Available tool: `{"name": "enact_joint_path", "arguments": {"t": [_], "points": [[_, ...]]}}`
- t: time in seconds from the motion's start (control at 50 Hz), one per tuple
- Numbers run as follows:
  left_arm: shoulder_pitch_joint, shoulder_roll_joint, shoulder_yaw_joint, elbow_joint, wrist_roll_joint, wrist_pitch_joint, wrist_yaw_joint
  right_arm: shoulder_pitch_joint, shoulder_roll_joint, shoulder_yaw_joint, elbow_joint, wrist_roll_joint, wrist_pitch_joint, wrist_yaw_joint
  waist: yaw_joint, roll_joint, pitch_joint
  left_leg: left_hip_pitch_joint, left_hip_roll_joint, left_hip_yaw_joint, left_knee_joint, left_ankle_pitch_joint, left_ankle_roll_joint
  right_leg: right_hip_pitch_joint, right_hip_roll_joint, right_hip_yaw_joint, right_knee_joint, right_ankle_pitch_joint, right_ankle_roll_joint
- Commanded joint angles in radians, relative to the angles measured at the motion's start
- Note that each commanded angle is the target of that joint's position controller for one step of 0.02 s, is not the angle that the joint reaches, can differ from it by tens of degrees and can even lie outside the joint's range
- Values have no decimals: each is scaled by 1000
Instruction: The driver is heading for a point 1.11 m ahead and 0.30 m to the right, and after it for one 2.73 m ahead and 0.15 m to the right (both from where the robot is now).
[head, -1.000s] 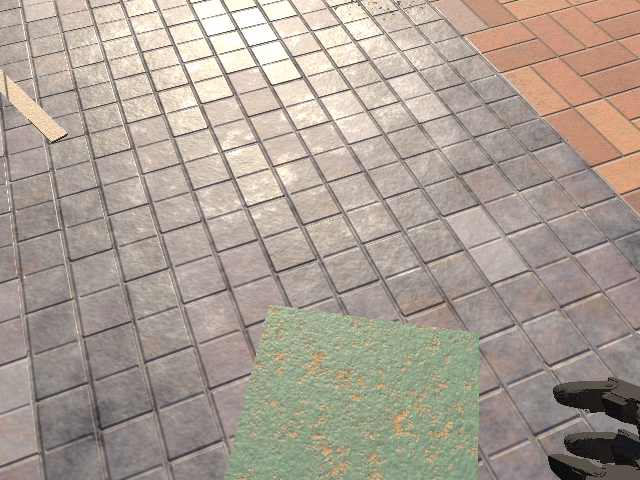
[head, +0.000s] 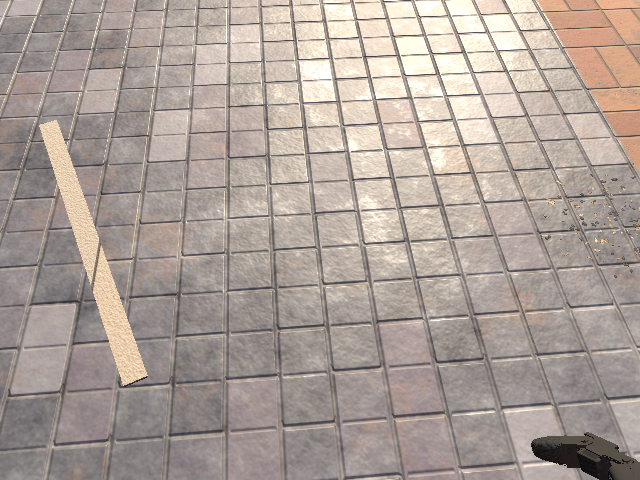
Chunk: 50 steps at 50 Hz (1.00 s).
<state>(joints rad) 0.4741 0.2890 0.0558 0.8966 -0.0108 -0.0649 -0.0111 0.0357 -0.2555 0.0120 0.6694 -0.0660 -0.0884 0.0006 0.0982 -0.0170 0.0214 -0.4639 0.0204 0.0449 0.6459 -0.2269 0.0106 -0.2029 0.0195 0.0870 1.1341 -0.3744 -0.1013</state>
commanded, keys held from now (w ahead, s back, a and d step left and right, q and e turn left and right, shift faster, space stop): w+e+shift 0.76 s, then w+shift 0.02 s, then w+q+shift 0.22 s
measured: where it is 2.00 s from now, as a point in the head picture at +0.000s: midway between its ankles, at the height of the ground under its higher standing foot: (602, 148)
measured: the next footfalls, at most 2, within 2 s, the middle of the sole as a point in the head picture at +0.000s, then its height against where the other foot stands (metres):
right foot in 0.36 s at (410, 461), level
left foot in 0.76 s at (425, 283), level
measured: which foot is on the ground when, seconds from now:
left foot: down 0.00-0.36, up 0.38-0.74, down 0.76-1.00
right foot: up 0.00-0.34, down 0.36-0.76, up 0.78-1.00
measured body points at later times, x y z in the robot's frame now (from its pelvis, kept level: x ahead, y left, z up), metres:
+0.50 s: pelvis +0.46 -0.08 +0.00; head +0.48 -0.07 +0.45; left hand +0.64 +0.16 -0.13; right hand +0.49 -0.36 -0.10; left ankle +0.46 +0.11 -0.61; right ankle +0.47 -0.09 -0.72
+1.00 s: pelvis +0.87 -0.24 +0.02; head +0.89 -0.26 +0.47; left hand +1.22 -0.25 -0.03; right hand +0.63 -0.41 -0.10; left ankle +0.92 -0.11 -0.72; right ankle +0.84 -0.37 -0.66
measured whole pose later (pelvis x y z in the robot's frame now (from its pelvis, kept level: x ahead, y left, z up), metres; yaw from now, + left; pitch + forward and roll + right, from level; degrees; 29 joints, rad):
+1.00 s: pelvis +0.87 -0.24 +0.02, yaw -44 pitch +2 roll +2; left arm 0.04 0.34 0.01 0.62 0.06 -0.05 -0.06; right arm 0.53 -0.31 -0.06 0.87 -0.02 -0.07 0.00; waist -0.09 -0.04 -0.01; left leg -0.13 -0.03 -0.02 0.37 -0.28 0.01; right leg -0.62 -0.02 0.04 0.98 -0.26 -0.05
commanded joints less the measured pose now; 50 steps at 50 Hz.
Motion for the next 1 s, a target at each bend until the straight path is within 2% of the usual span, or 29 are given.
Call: {"name": "enact_joint_path", "arguments": {"t": [0.02,0.1,0.14,0.2,0.24,0.28,0.32,0.34,0.36,0.38,0.4,0.42,0.44,0.48,0.5,0.56,0.62,0.68,0.72,0.74,0.76,0.78,0.8,0.82,0.84,0.86,0.9,0.94,1.0], "points": [[-131,82,14,-123,15,4,-14,242,-129,-67,34,6,-4,-9,-161,76,-76,518,318,-446,-395,-186,125,-552,-99,-12,193,117,-4],[-238,9,0,-185,40,60,-45,301,-65,-53,120,48,-37,-1,-99,105,25,406,271,-147,-460,142,89,-588,-158,-32,134,130,19],[-324,0,-12,-239,43,63,-61,292,-62,-52,134,50,-47,1,-82,112,50,378,231,-6,-492,289,71,-599,-152,-74,57,237,18],[-433,18,-27,-288,34,59,-86,264,-99,-59,142,46,-54,-5,-65,62,95,324,169,169,-546,414,41,-483,-116,-164,-202,398,-6],[-484,26,-34,-301,35,57,-94,304,-147,-66,154,46,-54,-12,-70,45,106,354,165,230,-525,715,21,-365,-52,-253,-340,443,-41],[-414,66,-24,-274,34,54,-87,342,-214,-81,151,45,-37,-25,-23,88,36,464,188,240,-360,1148,4,-247,30,-300,-372,387,-71],[-133,139,8,-197,34,52,-67,285,-276,-100,123,35,0,-37,133,125,-115,443,233,212,23,1320,14,55,81,-264,-371,277,-118],[75,185,38,-126,34,50,-46,254,-275,-101,105,26,16,-33,209,89,-201,313,223,190,339,1148,24,312,93,-196,-432,224,-150],[47,241,75,-117,2,65,-18,235,-212,-95,105,26,17,-15,168,-105,-155,60,23,184,760,182,-5,448,30,-48,-515,154,-178],[-81,373,87,-171,42,81,-15,367,-116,-61,-4,24,-3,-6,-35,-261,-239,-308,-60,61,1088,-288,-56,639,-213,475,-581,305,-355],[-52,359,96,-211,39,87,-4,272,-167,-56,-51,29,-30,-7,47,-107,-353,-432,-44,-126,1096,-223,-47,680,-284,727,-799,-8,-429],[-75,291,83,-189,34,79,9,211,-183,-52,-56,27,-45,-7,12,20,-158,-461,18,-145,963,-165,-36,493,-280,718,-907,-97,-367],[-106,242,69,-169,30,65,13,186,-177,-49,-58,22,-44,-7,-51,90,-47,-392,62,-143,826,-132,-37,310,-238,625,-914,-24,-317],[-162,202,51,-172,27,32,20,221,-158,-39,-39,-9,-1,-10,-136,117,31,-232,101,-140,692,-159,-63,35,-146,454,-912,157,-281],[-168,182,42,-171,24,19,16,221,-149,-37,-39,-13,23,-9,-154,113,42,-181,115,-130,623,-186,-79,-59,-109,400,-922,184,-276],[-168,188,46,-173,19,-7,6,54,-101,-18,-117,2,37,7,-127,71,89,-86,116,-70,329,-10,-100,-230,-20,296,-968,247,-246],[-137,204,62,-170,12,-13,-7,-45,-76,-6,-146,37,30,19,-66,16,58,46,63,-55,65,291,-80,-203,12,274,-952,376,-176],[-101,219,72,-161,7,-9,-4,-60,-119,-19,-154,46,25,15,-42,-17,17,115,23,-74,-73,302,-55,-44,-28,323,-873,516,-129],[-112,257,80,-163,18,-5,2,81,-186,-49,-113,46,20,-2,-112,-14,-81,274,-32,-77,-100,138,-39,51,-26,335,-673,747,-85],[-152,283,83,-167,22,-6,-2,262,-223,-69,-73,46,15,-16,-227,11,-173,470,-34,-56,-106,63,-30,14,7,297,-448,799,-59],[-189,212,62,-186,25,-19,-5,481,-287,-96,-33,28,10,-39,-325,60,-283,719,98,-172,-88,-156,-5,-138,54,240,-138,646,-38],[-162,39,16,-229,11,-28,-1,554,-356,-110,-15,-13,7,-48,-281,330,-345,892,367,-598,-244,-538,40,-419,159,133,165,-140,-23],[-74,58,-4,-251,4,-26,-3,425,-356,-119,-21,-2,10,-34,-172,467,-361,831,425,-1025,-429,-645,127,-558,126,90,275,-95,-28],[-127,111,0,-207,33,-10,-1,312,-230,-100,-37,8,14,-21,-163,249,-204,683,370,-881,-424,-670,146,-577,39,63,279,26,-31],[-188,121,0,-212,51,-6,-15,293,-177,-90,-18,17,16,-11,-159,119,-117,558,308,-705,-404,-505,148,-546,12,42,222,85,-18],[-244,114,-3,-229,60,-3,-28,300,-160,-85,8,14,14,-5,-150,76,-74,473,256,-586,-401,-361,139,-517,-2,45,167,83,-7],[-294,69,-21,-267,74,5,-43,365,-128,-71,80,27,-1,1,-121,115,-10,380,198,-475,-415,-203,154,-510,-18,64,72,37,13],[-358,66,-35,-311,88,9,-47,393,-132,-72,110,52,-11,7,-100,126,23,360,187,-450,-455,-81,186,-556,-60,0,-36,39,45],[-488,58,-66,-375,66,-4,-67,346,-174,-90,99,51,-11,7,-89,98,57,169,127,-328,-540,7,181,-367,-73,-57,-357,214,88]]}}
